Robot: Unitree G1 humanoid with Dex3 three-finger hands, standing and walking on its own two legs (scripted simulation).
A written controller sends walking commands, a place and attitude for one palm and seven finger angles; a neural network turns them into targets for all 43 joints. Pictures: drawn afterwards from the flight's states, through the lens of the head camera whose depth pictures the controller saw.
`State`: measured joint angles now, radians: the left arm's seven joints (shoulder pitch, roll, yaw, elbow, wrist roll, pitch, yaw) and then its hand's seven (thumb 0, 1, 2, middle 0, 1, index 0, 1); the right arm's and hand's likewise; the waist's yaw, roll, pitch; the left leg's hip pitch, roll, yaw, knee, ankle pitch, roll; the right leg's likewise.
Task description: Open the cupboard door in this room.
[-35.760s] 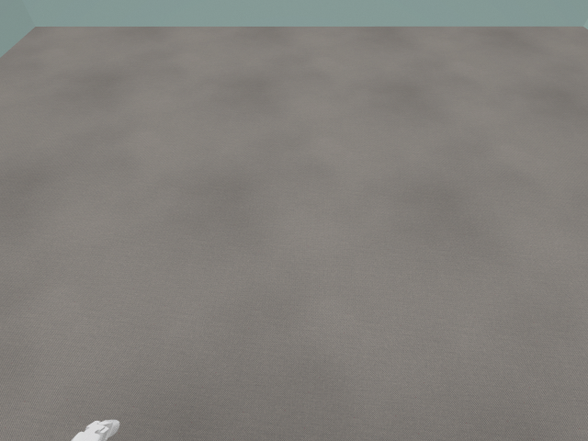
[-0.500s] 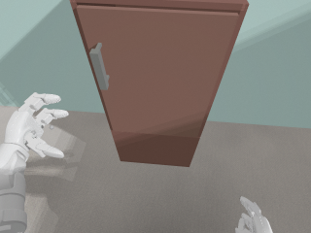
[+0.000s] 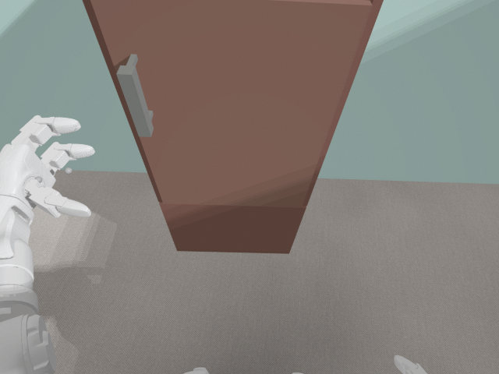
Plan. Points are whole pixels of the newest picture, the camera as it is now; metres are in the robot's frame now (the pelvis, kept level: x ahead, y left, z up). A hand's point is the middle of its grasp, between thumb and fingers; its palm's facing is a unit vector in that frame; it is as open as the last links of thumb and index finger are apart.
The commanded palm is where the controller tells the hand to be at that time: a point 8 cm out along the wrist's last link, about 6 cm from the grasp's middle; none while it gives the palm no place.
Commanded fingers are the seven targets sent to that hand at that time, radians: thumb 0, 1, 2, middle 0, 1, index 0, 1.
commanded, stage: move the hooked fingers beside the handle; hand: left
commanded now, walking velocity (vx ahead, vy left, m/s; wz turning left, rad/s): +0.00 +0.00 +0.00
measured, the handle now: (139, 97) +0.58 +0.23 +0.09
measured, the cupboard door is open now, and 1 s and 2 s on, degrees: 0 0 0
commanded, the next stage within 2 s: slide the fingers in behind the handle in 1.68 s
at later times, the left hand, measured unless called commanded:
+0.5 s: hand (91, 133) +0.46 +0.28 +0.11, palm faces +0.00 -1.00 +0.00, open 14.0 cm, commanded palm +0.45 +0.33 +0.10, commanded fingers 0.00 -0.50 0.30 -0.30 -1.20 -0.30 -1.20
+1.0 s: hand (99, 108) +0.52 +0.28 +0.11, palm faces +0.01 -1.00 +0.00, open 14.0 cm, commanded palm +0.51 +0.33 +0.09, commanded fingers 0.00 -0.50 0.30 -0.30 -1.20 -0.30 -1.20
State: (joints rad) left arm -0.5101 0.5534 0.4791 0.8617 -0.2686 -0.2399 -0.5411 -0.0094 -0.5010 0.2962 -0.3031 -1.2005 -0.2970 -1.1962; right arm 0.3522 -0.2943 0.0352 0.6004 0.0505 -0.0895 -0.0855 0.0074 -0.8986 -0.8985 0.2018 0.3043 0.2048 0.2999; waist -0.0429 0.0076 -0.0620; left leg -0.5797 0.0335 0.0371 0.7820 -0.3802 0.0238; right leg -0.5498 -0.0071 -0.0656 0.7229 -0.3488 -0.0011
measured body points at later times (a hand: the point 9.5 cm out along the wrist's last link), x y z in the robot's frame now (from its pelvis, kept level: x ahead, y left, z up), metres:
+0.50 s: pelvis +0.00 +0.01 -0.01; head +0.10 +0.03 +0.43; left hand +0.46 +0.33 +0.11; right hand +0.03 -0.26 -0.11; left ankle +0.00 +0.10 -0.71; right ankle +0.00 -0.12 -0.71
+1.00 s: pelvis +0.01 +0.01 -0.02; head +0.14 +0.03 +0.41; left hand +0.52 +0.34 +0.11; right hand -0.02 -0.27 -0.11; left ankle +0.00 +0.10 -0.71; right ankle +0.00 -0.12 -0.71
